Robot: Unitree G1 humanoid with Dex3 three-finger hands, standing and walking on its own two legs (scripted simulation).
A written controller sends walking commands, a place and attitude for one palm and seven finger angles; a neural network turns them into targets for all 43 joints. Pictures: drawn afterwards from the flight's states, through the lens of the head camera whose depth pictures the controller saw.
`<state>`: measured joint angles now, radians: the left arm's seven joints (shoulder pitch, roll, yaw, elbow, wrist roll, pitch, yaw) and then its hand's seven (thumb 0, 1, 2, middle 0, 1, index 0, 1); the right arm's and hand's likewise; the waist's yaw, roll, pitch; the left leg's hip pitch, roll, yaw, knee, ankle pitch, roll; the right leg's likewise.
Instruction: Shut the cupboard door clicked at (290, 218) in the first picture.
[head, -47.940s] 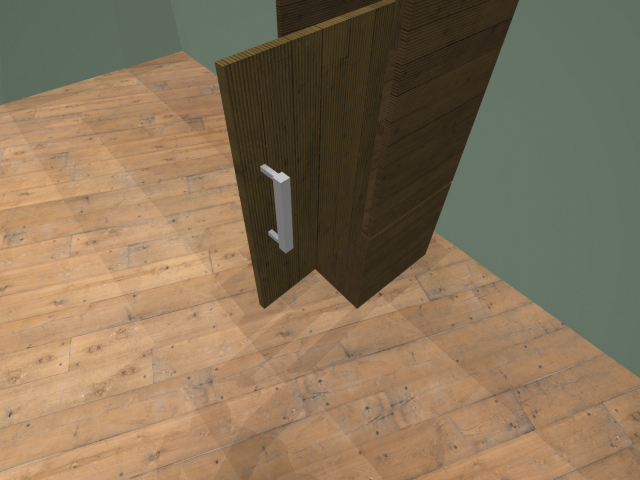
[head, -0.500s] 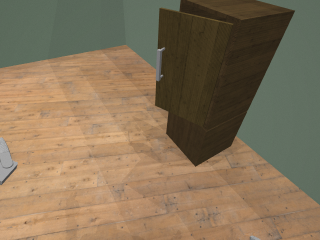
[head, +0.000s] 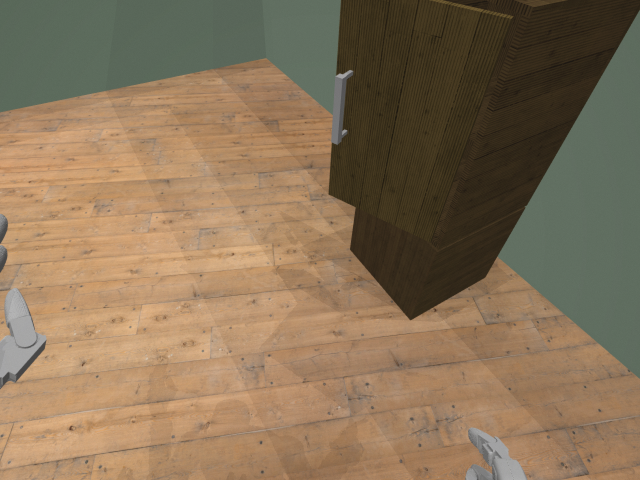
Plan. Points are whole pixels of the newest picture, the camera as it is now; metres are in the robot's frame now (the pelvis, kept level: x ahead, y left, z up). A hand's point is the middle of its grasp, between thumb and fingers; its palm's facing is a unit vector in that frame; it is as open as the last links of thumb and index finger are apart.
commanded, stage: stop stepping back and stand still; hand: left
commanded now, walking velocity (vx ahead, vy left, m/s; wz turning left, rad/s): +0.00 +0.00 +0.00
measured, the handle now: (342, 108) +0.96 +0.00 -0.02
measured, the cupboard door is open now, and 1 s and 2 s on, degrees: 24 24 24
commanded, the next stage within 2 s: let the arm hang, fingers relaxed in 0.32 s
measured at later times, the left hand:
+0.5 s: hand (70, 371) +0.21 +0.28 +0.07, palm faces +0.26 -0.83 -0.49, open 7.4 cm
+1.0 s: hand out of the picture -0.08 +0.22 -0.16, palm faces +0.00 -0.97 -0.24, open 7.2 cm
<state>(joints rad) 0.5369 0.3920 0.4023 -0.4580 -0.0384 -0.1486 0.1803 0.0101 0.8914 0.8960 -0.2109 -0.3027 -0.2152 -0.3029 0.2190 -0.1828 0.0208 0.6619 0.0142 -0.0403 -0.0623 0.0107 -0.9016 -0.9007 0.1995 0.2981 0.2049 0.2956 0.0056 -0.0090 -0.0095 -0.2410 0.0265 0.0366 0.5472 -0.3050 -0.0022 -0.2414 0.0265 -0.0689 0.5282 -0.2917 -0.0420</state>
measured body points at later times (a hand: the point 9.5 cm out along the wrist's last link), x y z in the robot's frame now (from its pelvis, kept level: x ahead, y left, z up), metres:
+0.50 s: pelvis -0.01 +0.02 +0.00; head +0.00 +0.01 +0.45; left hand +0.19 +0.33 +0.10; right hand +0.15 -0.22 -0.10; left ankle -0.01 +0.12 -0.73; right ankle +0.00 -0.09 -0.73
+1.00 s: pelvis -0.03 +0.02 +0.01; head -0.01 +0.03 +0.46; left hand -0.07 +0.27 -0.14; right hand -0.07 -0.21 -0.15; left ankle -0.01 +0.12 -0.73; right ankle -0.01 -0.09 -0.73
